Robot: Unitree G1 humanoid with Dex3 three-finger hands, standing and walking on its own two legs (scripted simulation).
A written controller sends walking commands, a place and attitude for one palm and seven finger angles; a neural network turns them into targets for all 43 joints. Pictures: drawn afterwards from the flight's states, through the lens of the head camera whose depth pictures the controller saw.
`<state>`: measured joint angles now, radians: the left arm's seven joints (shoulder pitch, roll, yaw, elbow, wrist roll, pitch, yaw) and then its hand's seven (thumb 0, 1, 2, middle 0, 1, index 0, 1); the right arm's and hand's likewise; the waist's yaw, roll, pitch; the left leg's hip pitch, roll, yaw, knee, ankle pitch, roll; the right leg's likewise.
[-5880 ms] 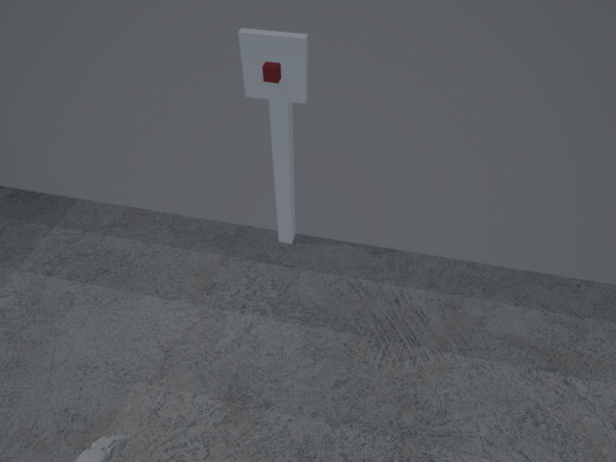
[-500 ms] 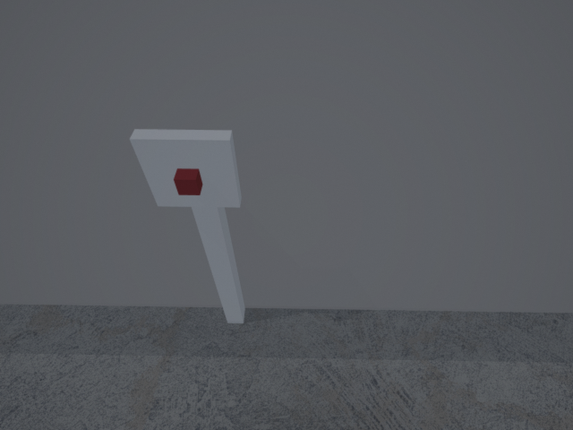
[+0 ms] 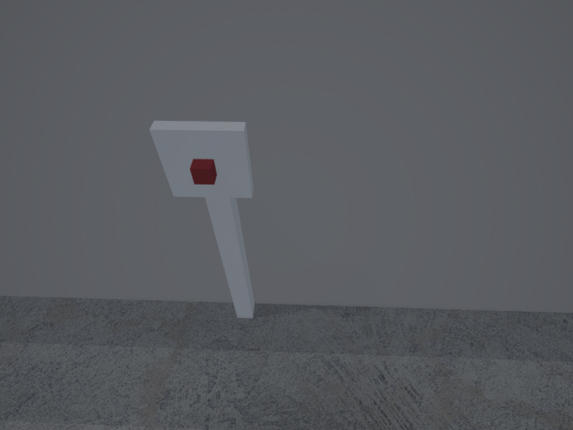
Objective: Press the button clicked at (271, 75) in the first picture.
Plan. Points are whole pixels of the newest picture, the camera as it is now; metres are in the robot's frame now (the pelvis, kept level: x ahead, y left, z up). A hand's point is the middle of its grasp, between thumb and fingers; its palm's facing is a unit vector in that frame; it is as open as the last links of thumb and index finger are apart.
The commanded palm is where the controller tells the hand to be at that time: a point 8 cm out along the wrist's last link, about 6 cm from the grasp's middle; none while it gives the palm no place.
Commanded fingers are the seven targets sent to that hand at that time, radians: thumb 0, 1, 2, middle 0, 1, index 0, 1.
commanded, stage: look again from close up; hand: left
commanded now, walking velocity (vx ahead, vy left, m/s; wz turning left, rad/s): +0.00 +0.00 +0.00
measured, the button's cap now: (204, 170) +0.58 +0.21 +0.01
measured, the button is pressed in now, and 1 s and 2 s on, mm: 0 0 0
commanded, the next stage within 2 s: shuffle to correct the standing spot in 0.36 s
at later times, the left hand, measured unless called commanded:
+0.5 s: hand out of the picture -0.01 +0.17 -0.17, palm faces +0.02 -0.98 -0.18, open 7.4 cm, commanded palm none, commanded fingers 0.00 0.90 0.90 -0.20 -0.30 -0.20 -0.30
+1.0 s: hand out of the picture +0.08 +0.17 -0.19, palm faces +0.02 -0.99 -0.17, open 7.4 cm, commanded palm none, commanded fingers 0.00 0.90 0.90 -0.20 -0.30 -0.20 -0.30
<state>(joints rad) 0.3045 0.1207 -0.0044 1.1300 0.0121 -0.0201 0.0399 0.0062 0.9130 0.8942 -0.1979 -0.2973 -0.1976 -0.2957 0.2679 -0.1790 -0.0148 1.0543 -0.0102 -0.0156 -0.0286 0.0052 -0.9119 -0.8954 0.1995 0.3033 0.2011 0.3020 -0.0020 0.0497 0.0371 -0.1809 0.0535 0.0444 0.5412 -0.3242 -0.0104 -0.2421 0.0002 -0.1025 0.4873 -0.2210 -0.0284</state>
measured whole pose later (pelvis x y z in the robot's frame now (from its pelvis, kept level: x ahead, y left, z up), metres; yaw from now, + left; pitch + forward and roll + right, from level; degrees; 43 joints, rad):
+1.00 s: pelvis +0.09 +0.00 -0.02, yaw +0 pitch +0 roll +0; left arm 0.30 0.14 0.04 1.13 0.02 0.00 0.01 0.01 0.91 0.89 -0.20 -0.30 -0.20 -0.30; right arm 0.35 -0.11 0.01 1.10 -0.03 -0.07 -0.05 0.00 -0.91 -0.90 0.20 0.30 0.20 0.30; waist -0.02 0.01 0.04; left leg -0.09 0.03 0.06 0.59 -0.50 0.01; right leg -0.38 -0.02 -0.09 0.95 -0.57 -0.05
